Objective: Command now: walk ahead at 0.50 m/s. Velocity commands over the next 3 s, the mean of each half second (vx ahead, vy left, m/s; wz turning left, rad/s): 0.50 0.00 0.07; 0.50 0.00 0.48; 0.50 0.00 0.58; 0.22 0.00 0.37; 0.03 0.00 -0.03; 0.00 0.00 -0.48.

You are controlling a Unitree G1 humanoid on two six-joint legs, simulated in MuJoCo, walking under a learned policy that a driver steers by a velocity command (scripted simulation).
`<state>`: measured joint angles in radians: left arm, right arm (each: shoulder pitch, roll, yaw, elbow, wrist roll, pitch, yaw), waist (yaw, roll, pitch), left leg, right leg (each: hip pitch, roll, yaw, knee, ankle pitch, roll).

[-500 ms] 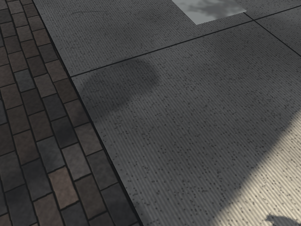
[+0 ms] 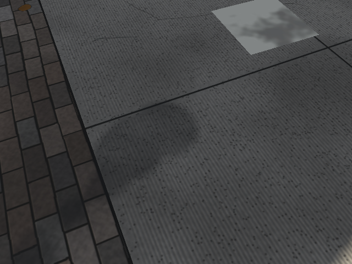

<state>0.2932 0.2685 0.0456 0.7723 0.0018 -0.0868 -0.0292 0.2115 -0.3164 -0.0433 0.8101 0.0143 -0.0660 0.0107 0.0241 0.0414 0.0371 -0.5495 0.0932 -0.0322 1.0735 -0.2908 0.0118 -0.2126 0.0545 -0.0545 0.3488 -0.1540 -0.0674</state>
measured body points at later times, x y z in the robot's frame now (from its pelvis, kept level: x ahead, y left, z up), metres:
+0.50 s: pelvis +0.28 +0.08 +0.00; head +0.31 +0.09 +0.45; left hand +0.39 +0.36 -0.12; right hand +0.37 -0.20 -0.11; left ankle +0.31 +0.15 -0.74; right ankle +0.27 -0.09 -0.67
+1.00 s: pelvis +0.55 +0.05 +0.00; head +0.58 +0.06 +0.45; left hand +0.59 +0.35 -0.11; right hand +0.73 -0.19 -0.12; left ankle +0.49 +0.18 -0.66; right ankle +0.61 -0.05 -0.74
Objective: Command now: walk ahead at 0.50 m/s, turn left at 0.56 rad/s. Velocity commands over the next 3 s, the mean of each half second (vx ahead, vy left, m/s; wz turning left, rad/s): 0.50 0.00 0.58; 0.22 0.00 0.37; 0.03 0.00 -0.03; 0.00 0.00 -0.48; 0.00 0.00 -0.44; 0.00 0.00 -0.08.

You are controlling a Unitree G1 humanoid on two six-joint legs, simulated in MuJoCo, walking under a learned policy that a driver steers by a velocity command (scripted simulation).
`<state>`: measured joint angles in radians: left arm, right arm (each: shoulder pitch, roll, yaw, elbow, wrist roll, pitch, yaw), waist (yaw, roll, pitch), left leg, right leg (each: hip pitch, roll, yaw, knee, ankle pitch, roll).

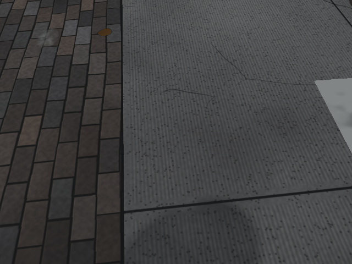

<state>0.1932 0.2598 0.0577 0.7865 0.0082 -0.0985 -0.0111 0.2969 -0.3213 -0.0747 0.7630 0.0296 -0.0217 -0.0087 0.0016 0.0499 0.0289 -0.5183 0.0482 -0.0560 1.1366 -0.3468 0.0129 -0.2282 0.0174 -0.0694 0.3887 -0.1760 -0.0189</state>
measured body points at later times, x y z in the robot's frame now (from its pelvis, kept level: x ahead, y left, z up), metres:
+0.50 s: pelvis +0.26 +0.09 +0.00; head +0.29 +0.12 +0.44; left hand +0.31 +0.40 -0.11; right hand +0.45 -0.14 -0.10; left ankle +0.28 +0.16 -0.74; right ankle +0.29 -0.09 -0.66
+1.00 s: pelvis +0.46 +0.11 -0.01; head +0.50 +0.13 +0.44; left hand +0.49 +0.40 -0.12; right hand +0.69 -0.08 -0.13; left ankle +0.37 +0.23 -0.71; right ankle +0.59 +0.07 -0.74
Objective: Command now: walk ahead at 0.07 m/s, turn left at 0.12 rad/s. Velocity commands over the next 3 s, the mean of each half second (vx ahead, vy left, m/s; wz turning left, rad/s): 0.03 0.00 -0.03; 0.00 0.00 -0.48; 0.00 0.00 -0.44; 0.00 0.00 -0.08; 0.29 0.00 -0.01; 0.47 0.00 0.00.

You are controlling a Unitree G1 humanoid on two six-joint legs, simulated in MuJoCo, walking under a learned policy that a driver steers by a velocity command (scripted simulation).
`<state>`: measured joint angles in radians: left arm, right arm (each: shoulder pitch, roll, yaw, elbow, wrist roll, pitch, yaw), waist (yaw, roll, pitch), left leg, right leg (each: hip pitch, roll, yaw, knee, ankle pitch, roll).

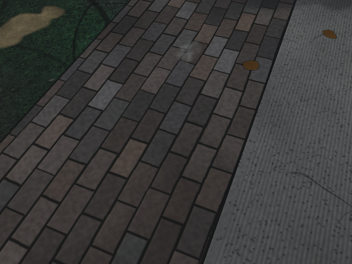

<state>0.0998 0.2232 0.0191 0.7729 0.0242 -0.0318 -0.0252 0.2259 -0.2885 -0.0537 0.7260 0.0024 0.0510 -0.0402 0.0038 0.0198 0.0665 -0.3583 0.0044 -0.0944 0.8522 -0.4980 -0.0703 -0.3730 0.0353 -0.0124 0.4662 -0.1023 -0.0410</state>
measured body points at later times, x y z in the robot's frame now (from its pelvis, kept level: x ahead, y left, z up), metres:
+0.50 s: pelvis +0.06 +0.02 -0.01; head +0.08 +0.02 +0.44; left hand +0.21 +0.29 -0.12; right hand +0.14 -0.26 -0.12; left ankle +0.02 +0.15 -0.73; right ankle +0.09 -0.10 -0.73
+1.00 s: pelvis +0.07 +0.04 +0.00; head +0.10 +0.04 +0.45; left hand +0.30 +0.26 -0.11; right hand +0.11 -0.28 -0.09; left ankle +0.12 +0.15 -0.74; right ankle +0.09 -0.09 -0.73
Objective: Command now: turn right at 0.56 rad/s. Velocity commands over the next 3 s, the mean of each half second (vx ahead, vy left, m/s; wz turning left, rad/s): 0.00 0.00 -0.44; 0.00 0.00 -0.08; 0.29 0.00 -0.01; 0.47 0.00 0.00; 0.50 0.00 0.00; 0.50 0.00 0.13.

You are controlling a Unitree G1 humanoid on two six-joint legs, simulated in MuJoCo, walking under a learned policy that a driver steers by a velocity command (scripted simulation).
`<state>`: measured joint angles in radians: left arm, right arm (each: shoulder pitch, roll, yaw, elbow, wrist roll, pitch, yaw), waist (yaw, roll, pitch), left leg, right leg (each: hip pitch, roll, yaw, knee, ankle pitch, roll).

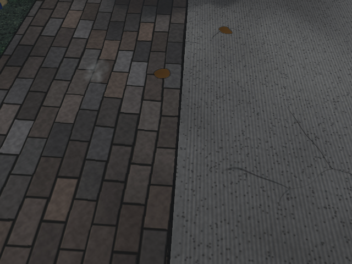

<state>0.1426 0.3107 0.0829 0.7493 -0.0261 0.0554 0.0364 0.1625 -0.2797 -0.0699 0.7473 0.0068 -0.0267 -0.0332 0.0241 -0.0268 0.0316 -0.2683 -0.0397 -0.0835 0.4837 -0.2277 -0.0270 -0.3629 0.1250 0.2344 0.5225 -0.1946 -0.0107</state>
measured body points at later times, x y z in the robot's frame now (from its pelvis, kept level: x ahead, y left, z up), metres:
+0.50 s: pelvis +0.00 -0.03 +0.00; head +0.02 -0.06 +0.45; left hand +0.22 +0.18 -0.09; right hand +0.04 -0.34 -0.12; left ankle +0.00 +0.12 -0.70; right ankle -0.03 -0.13 -0.73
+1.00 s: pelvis +0.00 -0.03 +0.00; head +0.01 -0.03 +0.45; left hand +0.17 +0.20 -0.13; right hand +0.03 -0.31 -0.12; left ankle +0.02 +0.10 -0.73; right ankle -0.03 -0.13 -0.73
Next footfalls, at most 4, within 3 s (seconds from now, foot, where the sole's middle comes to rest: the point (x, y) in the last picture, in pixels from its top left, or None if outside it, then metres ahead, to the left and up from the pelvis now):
0.42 right None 0.01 -0.14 -0.77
0.76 left None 0.06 0.10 -0.77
1.68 left None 0.44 -0.01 -0.77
2.26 right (262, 219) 0.66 -0.31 -0.77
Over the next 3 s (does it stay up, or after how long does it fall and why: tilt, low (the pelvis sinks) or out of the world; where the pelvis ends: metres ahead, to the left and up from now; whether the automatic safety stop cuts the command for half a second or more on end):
stays up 0.93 -0.21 0.01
